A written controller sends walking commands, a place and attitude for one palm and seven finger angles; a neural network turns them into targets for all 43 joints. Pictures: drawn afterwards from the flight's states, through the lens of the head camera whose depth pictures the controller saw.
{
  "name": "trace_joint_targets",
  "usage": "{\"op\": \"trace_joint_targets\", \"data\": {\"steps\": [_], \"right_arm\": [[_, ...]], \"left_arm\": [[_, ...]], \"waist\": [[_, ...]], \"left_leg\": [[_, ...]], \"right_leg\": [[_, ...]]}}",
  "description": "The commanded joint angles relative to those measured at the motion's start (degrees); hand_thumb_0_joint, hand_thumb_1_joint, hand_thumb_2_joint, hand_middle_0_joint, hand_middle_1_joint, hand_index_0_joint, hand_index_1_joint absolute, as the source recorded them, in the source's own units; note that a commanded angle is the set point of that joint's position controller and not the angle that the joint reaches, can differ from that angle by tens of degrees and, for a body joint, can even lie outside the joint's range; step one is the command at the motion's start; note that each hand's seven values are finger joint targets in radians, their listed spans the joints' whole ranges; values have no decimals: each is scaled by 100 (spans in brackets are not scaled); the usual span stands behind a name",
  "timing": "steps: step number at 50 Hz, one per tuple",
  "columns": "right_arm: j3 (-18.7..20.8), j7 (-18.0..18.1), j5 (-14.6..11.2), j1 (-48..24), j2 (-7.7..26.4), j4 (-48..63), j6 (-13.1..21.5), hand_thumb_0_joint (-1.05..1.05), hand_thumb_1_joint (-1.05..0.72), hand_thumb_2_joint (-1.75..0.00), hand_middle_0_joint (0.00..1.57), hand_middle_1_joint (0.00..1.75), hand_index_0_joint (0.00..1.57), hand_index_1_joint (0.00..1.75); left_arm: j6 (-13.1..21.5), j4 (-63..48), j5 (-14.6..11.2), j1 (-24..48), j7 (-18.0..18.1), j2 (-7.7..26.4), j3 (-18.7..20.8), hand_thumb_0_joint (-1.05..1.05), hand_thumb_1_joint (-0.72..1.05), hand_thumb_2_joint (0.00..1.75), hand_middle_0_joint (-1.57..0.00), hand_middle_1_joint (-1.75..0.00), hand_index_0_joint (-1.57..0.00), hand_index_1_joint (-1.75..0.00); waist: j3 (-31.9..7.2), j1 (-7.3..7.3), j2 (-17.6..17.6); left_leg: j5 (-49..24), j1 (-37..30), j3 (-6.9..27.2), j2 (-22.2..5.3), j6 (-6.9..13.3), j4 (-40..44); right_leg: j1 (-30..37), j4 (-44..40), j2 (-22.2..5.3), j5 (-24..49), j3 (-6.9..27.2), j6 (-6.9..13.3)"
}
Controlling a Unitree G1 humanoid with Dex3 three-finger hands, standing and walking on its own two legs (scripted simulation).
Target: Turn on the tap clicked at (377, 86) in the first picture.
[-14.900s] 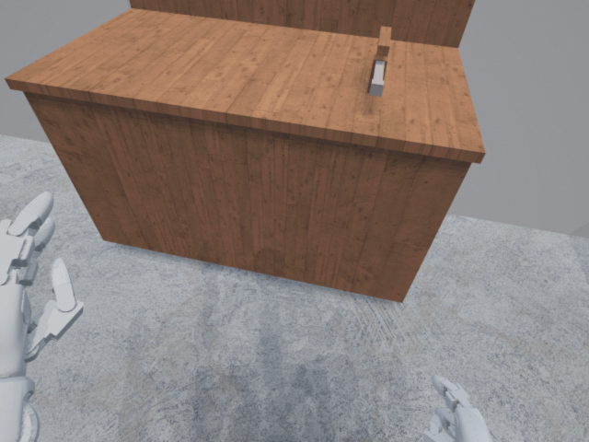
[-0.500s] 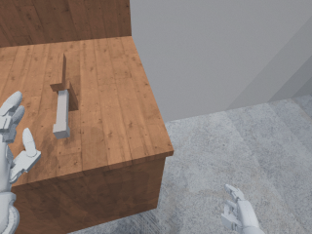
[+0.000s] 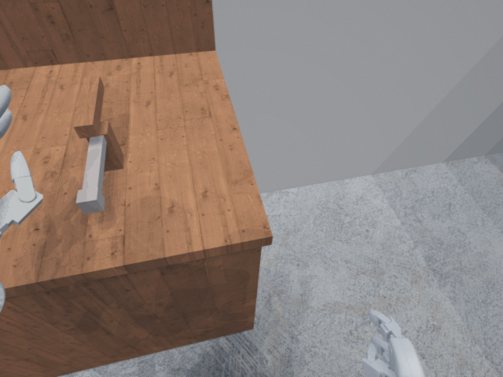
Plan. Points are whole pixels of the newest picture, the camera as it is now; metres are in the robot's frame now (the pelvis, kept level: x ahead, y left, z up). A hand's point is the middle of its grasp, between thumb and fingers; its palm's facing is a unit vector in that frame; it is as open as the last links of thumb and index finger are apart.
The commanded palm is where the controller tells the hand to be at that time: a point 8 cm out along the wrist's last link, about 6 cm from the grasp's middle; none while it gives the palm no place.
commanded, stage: come to a stop and stand still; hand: left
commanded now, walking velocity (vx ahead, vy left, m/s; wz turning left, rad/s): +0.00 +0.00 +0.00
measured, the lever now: (90, 200) +0.32 +0.28 +0.10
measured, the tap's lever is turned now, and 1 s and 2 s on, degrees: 0 0 0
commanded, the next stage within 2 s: look again from close up in 0.70 s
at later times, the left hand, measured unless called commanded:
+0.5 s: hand (86, 208) +0.26 +0.23 +0.17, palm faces +0.31 -0.84 -0.45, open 7.5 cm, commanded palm +0.20 +0.28 +0.18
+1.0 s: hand (46, 233) +0.23 +0.27 +0.16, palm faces +0.33 -0.86 -0.40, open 7.5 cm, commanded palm +0.18 +0.30 +0.18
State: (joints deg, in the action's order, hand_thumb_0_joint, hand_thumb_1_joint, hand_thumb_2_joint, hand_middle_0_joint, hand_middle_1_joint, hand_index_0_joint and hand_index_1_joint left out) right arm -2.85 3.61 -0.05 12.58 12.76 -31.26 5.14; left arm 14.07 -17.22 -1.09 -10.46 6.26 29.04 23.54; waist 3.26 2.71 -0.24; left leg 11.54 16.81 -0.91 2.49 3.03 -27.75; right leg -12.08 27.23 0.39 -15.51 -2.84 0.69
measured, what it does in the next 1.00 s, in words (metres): stands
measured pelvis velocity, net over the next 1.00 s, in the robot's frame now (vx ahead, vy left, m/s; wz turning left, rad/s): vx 0.01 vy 0.03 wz -0.03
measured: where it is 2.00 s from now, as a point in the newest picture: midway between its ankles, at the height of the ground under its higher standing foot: outside the picture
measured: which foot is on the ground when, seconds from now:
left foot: down 0.00-1.00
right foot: down 0.00-1.00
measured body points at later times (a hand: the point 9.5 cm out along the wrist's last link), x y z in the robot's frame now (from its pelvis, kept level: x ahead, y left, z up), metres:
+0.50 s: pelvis +0.03 +0.00 +0.00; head +0.08 +0.01 +0.45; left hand +0.24 +0.28 +0.20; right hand +0.22 -0.24 -0.07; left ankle +0.03 +0.08 -0.74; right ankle -0.01 -0.11 -0.74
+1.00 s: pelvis +0.01 +0.03 +0.00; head +0.03 +0.05 +0.45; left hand +0.21 +0.31 +0.18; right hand +0.19 -0.20 -0.07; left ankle +0.03 +0.08 -0.74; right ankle -0.01 -0.11 -0.74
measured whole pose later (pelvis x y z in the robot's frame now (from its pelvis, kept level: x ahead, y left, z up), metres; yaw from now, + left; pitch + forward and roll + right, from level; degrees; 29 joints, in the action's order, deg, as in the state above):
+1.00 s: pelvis +0.01 +0.03 +0.00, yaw -2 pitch +0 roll -2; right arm -1.9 1.7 -0.8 10.3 11.4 -31.9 3.2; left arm 9.6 -28.4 -2.7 -25.7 5.6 22.4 20.4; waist 2.3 1.0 -0.1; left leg 12.7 15.4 -2.9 2.3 5.1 -28.1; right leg -9.2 23.0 0.5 -13.6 -0.8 -1.3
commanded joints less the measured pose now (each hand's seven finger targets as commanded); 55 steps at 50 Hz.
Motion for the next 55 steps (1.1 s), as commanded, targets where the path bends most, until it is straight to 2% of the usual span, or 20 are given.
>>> {"op": "trace_joint_targets", "data": {"steps": [1, 4, 6, 9, 10, 11, 15, 16, 20, 21, 25, 26, 30, 31, 38, 40, 41, 45, 51, 55], "right_arm": [[480, -247, -59, -305, 746, 816, 363, 0, -90, -90, 20, 30, 20, 30], [498, -373, -124, -502, 761, 820, 405, 0, -90, -90, 20, 30, 20, 30], [497, -334, -110, -581, 779, 759, 410, 0, -90, -90, 20, 30, 20, 30], [446, -232, -59, -692, 766, 718, 403, 0, -90, -90, 20, 30, 20, 30], [448, -186, -28, -823, 833, 687, 366, 0, -90, -90, 20, 30, 20, 30], [429, -152, -29, -751, 710, 661, 335, 0, -90, -90, 20, 30, 20, 30], [432, -169, -110, -741, 729, 746, 340, 0, -90, -90, 20, 30, 20, 30], [425, -192, -103, -702, 664, 747, 338, 0, -90, -90, 20, 30, 20, 30], [484, -286, -126, -674, 711, 784, 321, 0, -90, -90, 20, 30, 20, 30], [479, -304, -106, -634, 698, 782, 266, 0, -90, -90, 20, 30, 20, 30], [508, -232, -141, -726, 738, 787, 71, 0, -90, -90, 20, 30, 20, 30], [499, -215, -130, -665, 722, 775, 18, 0, -90, -90, 20, 30, 20, 30], [472, -98, -146, -848, 710, 849, -40, 0, -90, -90, 20, 30, 20, 30], [442, -96, -124, -796, 656, 840, -49, 0, -90, -90, 20, 30, 20, 30], [392, -114, -113, -830, 651, 890, 128, 0, -90, -90, 20, 30, 20, 30], [402, -109, -108, -859, 666, 860, 143, 0, -90, -90, 20, 30, 20, 30], [389, -121, -85, -804, 639, 844, 129, 0, -90, -90, 20, 30, 20, 30], [422, -111, -114, -827, 659, 820, 105, 0, -90, -90, 20, 30, 20, 30], [417, -109, -100, -779, 672, 791, 92, 0, -90, -90, 20, 30, 20, 30], [416, -88, -116, -867, 674, 814, 172, 0, -90, -90, 20, 30, 20, 30]], "left_arm": [[276, -752, -259, -724, -18, 260, 214, 0, 90, 90, -20, -30, -20, -30], [208, -1593, -259, -1517, -74, -44, -71, 0, 90, 90, -20, -30, -20, -30], [117, -1747, -229, -1523, -1, 64, 85, 0, 90, 90, -20, -30, -20, -30], [155, -1883, -189, -1015, 49, 478, 503, 0, 90, 90, -20, -30, -20, -30], [145, -2125, -135, -627, 120, 996, 912, 0, 90, 90, -20, -30, -20, -30], [149, -1964, -182, -666, 92, 627, 676, 0, 90, 90, -20, -30, -20, -30], [90, -2516, -204, -514, 128, 943, 838, 0, 90, 90, -20, -30, -20, -30], [111, -2600, -220, -700, 108, 621, 653, 0, 90, 90, -20, -30, -20, -30], [17, -2652, -215, -1590, 90, 291, 535, 0, 90, 90, -20, -30, -20, -30], [-10, -2562, -196, -1767, 60, 80, 374, 0, 90, 90, -20, -30, -20, -30], [-159, -2007, -181, -1813, 48, 273, 657, 0, 90, 90, -20, -30, -20, -30], [-158, -1906, -209, -1723, 10, 31, 434, 0, 90, 90, -20, -30, -20, -30], [-201, -2033, -189, -1244, 25, 390, 636, 0, 90, 90, -20, -30, -20, -30], [-212, -1973, -216, -1271, -7, 120, 390, 0, 90, 90, -20, -30, -20, -30], [-221, -2724, -157, -904, 72, 125, 135, 0, 90, 90, -20, -30, -20, -30], [-241, -2689, -131, -1023, 130, 372, 415, 0, 90, 90, -20, -30, -20, -30], [-210, -2622, -150, -1065, 103, 124, 216, 0, 90, 90, -20, -30, -20, -30], [-200, -2254, -171, -1331, 106, 282, 481, 0, 90, 90, -20, -30, -20, -30], [-153, -1970, -184, -1224, 3, -57, 113, 0, 90, 90, -20, -30, -20, -30], [-125, -2219, -103, -822, 49, 128, 171, 0, 90, 90, -20, -30, -20, -30]], "waist": [[-1032, -30, -96], [-1179, -29, 517], [-1289, -56, 414], [-996, -85, 358], [-1000, -69, 222], [-1030, -130, 78], [-1409, -79, -732], [-1595, -115, -725], [-1761, -116, -560], [-1621, -154, -411], [-1130, -164, 152], [-1086, -236, 247], [-1054, -204, -8], [-1089, -228, -36], [-1148, -154, -645], [-1172, -109, -610], [-1154, -150, -508], [-1048, -144, -478], [-751, -182, -288], [-655, -147, -458]], "left_leg": [[434, -329, 437, -563, -177, 286], [-307, -740, 279, -604, -132, 59], [-769, -894, 258, -687, -122, 176], [-983, -708, 347, -658, -108, 217], [-1052, -773, 357, -668, -111, 193], [-1207, -725, 373, -662, -71, 192], [-2288, -1118, 400, -645, -23, -21], [-2607, -1266, 363, -647, -6, -113], [-3283, -1692, 377, -752, 33, -241], [-3126, -1600, 363, -802, 44, -206], [-1857, -874, 313, -757, -52, -147], [-1591, -755, 285, -724, -62, -133], [-1296, -888, 322, -734, -45, 60], [-1279, -905, 330, -739, -30, 104], [-1068, -893, 541, -834, -24, 392], [-1008, -853, 567, -856, -51, 410], [-967, -779, 594, -844, -61, 433], [-636, -727, 628, -866, -125, 530], [284, -489, 797, -940, -131, 923], [940, -402, 943, -1013, -138, 1234]], "right_leg": [[-101, -662, -589, 362, 749, 212], [-110, -629, -625, 1071, 819, 171], [-12, -435, -525, 1467, 692, 96], [-11, -390, -514, 1618, 666, 85], [-76, -352, -515, 1641, 742, 102], [79, -296, -530, 1749, 638, 109], [347, -74, -488, 2365, 610, 105], [445, 8, -462, 2554, 485, 90], [229, 158, -354, 2493, 328, 28], [140, 71, -330, 2233, 269, 2], [265, -419, -461, 2297, 527, 44], [326, -440, -493, 2300, 517, 64], [228, -480, -481, 2046, 549, 58], [251, -477, -458, 1976, 472, 42], [404, -444, -366, 1513, 370, 61], [436, -484, -377, 1454, 385, 65], [465, -485, -356, 1416, 330, 67], [359, -561, -382, 1166, 363, 80], [207, -641, -298, 702, 327, 36], [227, -588, -259, 426, 364, 16]]}}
